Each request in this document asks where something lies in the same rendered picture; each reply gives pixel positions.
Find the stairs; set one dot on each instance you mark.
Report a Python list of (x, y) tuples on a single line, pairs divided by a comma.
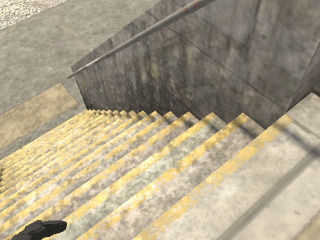
[(109, 175)]

